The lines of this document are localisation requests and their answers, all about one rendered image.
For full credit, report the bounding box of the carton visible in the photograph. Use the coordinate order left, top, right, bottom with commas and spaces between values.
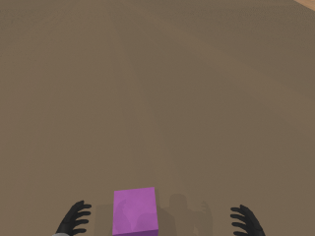
112, 187, 158, 236

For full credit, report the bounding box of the robot right hand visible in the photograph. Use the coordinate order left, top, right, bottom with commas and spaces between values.
230, 205, 266, 236

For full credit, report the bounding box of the robot left hand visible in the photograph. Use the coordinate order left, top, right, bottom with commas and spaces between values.
55, 200, 92, 236

